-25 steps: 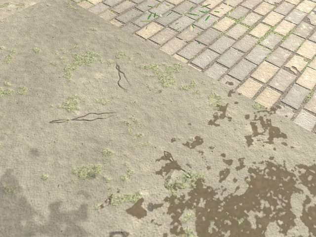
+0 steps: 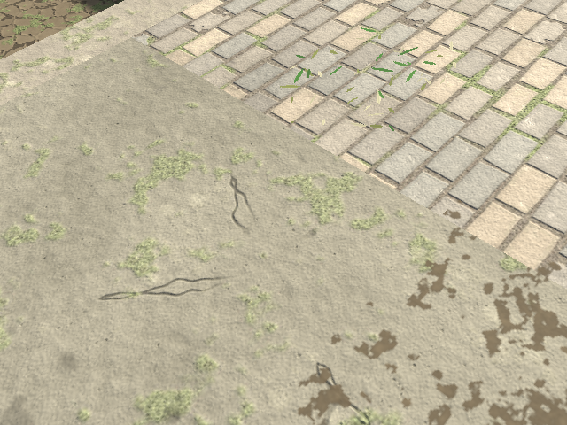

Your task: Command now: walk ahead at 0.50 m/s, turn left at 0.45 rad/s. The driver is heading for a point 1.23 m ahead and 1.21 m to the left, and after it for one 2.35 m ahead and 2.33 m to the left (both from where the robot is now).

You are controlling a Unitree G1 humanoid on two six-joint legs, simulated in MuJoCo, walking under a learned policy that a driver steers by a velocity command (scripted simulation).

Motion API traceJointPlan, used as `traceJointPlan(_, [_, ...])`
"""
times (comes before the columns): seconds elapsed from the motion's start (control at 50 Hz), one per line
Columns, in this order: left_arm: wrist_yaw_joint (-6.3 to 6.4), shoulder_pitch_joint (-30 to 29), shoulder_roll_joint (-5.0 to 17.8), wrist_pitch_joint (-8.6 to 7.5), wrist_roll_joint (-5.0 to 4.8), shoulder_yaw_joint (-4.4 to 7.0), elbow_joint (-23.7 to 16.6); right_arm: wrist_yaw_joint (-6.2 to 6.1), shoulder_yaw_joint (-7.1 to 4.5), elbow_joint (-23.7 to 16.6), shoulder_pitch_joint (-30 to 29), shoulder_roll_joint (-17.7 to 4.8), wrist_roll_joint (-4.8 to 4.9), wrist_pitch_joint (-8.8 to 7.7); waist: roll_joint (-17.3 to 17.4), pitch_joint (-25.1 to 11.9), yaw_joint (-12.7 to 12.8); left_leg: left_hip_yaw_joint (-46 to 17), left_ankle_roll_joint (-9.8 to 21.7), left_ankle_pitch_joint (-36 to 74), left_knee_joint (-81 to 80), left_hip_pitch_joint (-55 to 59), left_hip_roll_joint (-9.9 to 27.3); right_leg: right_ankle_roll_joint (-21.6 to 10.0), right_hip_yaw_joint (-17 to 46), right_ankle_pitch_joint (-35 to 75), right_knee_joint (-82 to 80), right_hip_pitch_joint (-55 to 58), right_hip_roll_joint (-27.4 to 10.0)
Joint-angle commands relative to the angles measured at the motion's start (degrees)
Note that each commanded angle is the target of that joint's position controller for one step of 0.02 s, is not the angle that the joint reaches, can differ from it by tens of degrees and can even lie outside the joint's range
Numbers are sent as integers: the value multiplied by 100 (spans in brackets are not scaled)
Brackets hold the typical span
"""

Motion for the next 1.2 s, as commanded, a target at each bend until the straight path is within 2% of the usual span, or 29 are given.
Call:
traceJointPlan(0.02, [32, 511, 551, -160, -68, 173, -51, 97, -80, -359, -6, -205, -82, 90, -801, 43, 140, -177, -89, 462, 332, -1251, 370, -526, 1274, 721, -1550, 947, -1511])
traceJointPlan(0.06, [36, 666, 610, -212, -107, 213, 66, 150, -72, -492, -329, -142, -95, 139, -707, 79, 113, -148, -151, 785, 283, -1556, 419, -578, 891, 1244, -1607, 1060, -1526])
traceJointPlan(0.16, [31, 930, 602, -189, -75, 233, 304, 270, 17, -869, -1335, -33, -92, 149, -677, 333, 233, 82, -223, 1726, -892, -1748, 446, -563, 16, 1674, -1648, 1106, -1386])
traceJointPlan(0.26, [74, 1244, 880, -126, -71, 317, 519, 351, 84, -1211, -2147, -87, -121, 138, -636, 530, 409, 613, 76, 1636, -2164, -1218, 307, -453, -484, 2164, -1478, 1483, -1549])
traceJointPlan(0.32, [117, 1325, 1085, -13, -59, 362, 632, 290, 31, -1236, -2001, -208, -156, 143, -739, 307, 278, 947, 402, 832, -2476, -606, -120, -345, -803, 4307, -540, 1956, -1597])
traceJointPlan(0.34, [127, 1329, 1184, 47, -55, 386, 656, 253, -19, -1141, -1608, -293, -160, 125, -773, 44, 98, 1012, 543, 548, -2574, -131, -352, -329, -881, 5018, 196, 2031, -1591])
traceJointPlan(0.36, [128, 1296, 1246, 107, -74, 397, 643, 198, -99, -925, -875, -409, -179, 72, -670, -393, -224, 994, 705, 582, -2903, 786, -583, -269, -974, 4960, 1310, 1791, -1532])
traceJointPlan(0.38, [117, 1266, 1184, 125, -53, 370, 537, 102, -254, -605, 127, -753, -238, 35, -267, -987, -650, 335, 949, 416, -3193, 2288, -292, -85, -1007, 3647, 2892, 774, -1395])
traceJointPlan(0.4, [0, 1480, 468, 86, -112, 211, 106, 9, -438, -655, 180, -1504, -202, 49, 1177, -1532, -322, -2577, 1714, 50, -3472, 4144, 1551, 280, -917, -1140, 4986, -1792, -497])
traceJointPlan(0.42, [-26, 800, 917, 16, -72, 307, -116, -25, -454, -788, 368, -1571, -12, 120, 591, -1874, -584, -4356, 1979, 324, -4374, 4293, 1971, 363, 367, -1956, 5787, -2614, 47])
traceJointPlan(0.44, [-50, 296, 898, -41, -116, 296, -276, -81, -426, -673, 152, -1455, 7, 149, 201, -1020, -501, -3312, 1811, 895, -4442, 3826, 1796, 284, 669, -1335, 5681, -3092, -308])
traceJointPlan(0.46, [-42, 357, 802, -105, -139, 241, -228, -112, -346, -647, -123, -1124, 47, 125, -73, -467, -242, -2667, 1609, 1604, -4473, 2988, 1594, 249, 651, -854, 5111, -2844, -530])
traceJointPlan(0.48, [-27, 445, 782, -83, -87, 248, -145, -125, -286, -673, -396, -912, 54, 85, -244, -181, 22, -2189, 1386, 2173, -4534, 2340, 1268, 259, 678, -746, 4657, -2448, -667])
traceJointPlan(0.52, [-40, 712, 744, 129, 79, 245, -78, -114, -196, -736, -667, -674, 101, -5, -157, -209, 333, -1687, 1277, 2740, -4675, 1649, 905, 374, 716, -750, 4235, -1766, -723])
traceJointPlan(0.6, [-100, 250, 594, 318, 87, 217, -275, -73, -237, -643, -321, -850, 96, -130, -91, -30, 287, -1506, 1248, 2493, -4946, 1277, 623, 548, 572, -214, 3437, -1945, -658])
traceJointPlan(0.68, [-114, -704, 617, 312, 54, 197, -571, -73, -245, -551, 166, -851, 96, -128, 63, 195, -64, -1694, 1077, 2135, -5002, 1626, 557, 610, 626, 663, 2349, -2428, -566])
traceJointPlan(0.8, [-170, -1611, 648, 200, -23, 131, -939, -149, -262, -483, 668, -940, 21, -114, 162, 219, -384, -1976, 963, 3020, -4454, 2287, 648, 501, 643, 864, 1252, -2303, -199])
traceJointPlan(0.84, [-160, -1457, 746, 151, -45, 145, -963, -194, -283, -539, 532, -1027, 2, -112, 242, 201, -233, -2146, 807, 3229, -4231, 2241, 704, 388, 718, 650, 872, -1748, -103])
traceJointPlan(0.88, [-88, -647, 929, 94, -64, 221, -745, -187, -306, -638, 170, -1141, -4, -129, 279, -30, 182, -2160, 564, 3860, -3650, 1810, 574, 213, 630, 209, 515, -363, 150])
traceJointPlan(0.9, [-17, 97, 1079, 27, -36, 293, -540, -140, -293, -643, 73, -1117, 37, -162, 0, -405, 569, -1922, 416, 3975, -2700, 1535, 232, 72, 647, 301, 139, 708, 109])
traceJointPlan(0.92, [85, 980, 1477, -27, 83, 393, -475, -86, -193, -771, 97, -771, 103, -212, -574, -1198, 904, -1500, 259, 2868, -1176, 907, -155, -205, 1717, -763, -100, 2018, -978])
traceJointPlan(0.94, [124, 1112, 1967, 29, 184, 489, -520, -101, -85, -957, 642, -259, 248, -197, -1834, -1751, 593, -788, 74, -987, 312, -790, -1042, -750, 4259, -1487, -717, 3221, -2485])
traceJointPlan(0.96, [91, 809, 1648, 104, 77, 468, -518, -149, -121, -833, 715, -714, 44, -122, -1421, -1414, 376, -735, 123, -1007, 959, -1348, -575, -918, 4989, -2088, -927, 2690, -2520])
traceJointPlan(0.98, [70, 434, 1116, 122, 27, 348, -595, -121, -149, -767, 386, -799, -20, -74, -698, -655, 311, -693, 110, -451, 1034, -1360, -293, -815, 4113, -2068, -1016, 1922, -2280])
traceJointPlan(1.0, [44, 209, 826, 112, 8, 273, -565, -64, -131, -783, 103, -722, -29, -50, -392, -225, 268, -593, 56, -85, 820, -1236, -110, -700, 3213, -1334, -1117, 1350, -1954])
traceJointPlan(1.02, [44, 180, 742, 88, 10, 242, -514, -11, -124, -797, 1, -642, -61, -6, -589, -77, 214, -528, 7, 60, 625, -1101, 33, -565, 2547, -662, -1210, 1052, -1700])
traceJointPlan(1.06, [28, 339, 734, -12, -40, 236, -348, 87, -106, -804, -13, -560, -119, 120, -869, -10, 142, -408, -73, 208, 546, -926, 120, -496, 1763, 369, -1322, 777, -1463])
traceJointPlan(1.12, [-31, 549, 806, -142, -104, 281, -192, 183, -68, -998, -448, -460, -110, 194, -789, 16, 134, -359, -129, 587, 447, -1318, 215, -600, 1177, 1160, -1491, 893, -1514])
traceJointPlan(1.2, [-37, 786, 808, -133, -90, 298, -7, 256, -2, -1266, -1220, -355, -99, 190, -717, 213, 249, -179, -230, 1301, -320, -1759, 303, -606, 435, 1575, -1623, 1072, -1426])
